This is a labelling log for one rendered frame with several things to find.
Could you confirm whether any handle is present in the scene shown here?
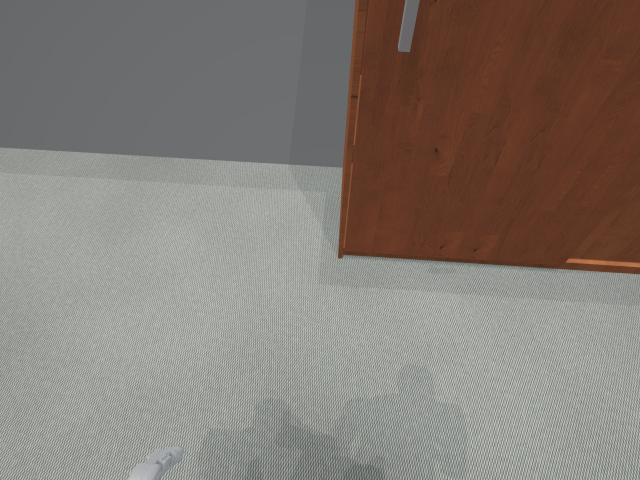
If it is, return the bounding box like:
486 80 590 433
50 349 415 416
398 0 420 52

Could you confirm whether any wardrobe door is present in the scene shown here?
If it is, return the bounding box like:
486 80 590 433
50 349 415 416
570 176 640 263
344 0 640 265

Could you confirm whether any robot left hand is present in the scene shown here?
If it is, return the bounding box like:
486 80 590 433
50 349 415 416
127 446 184 480

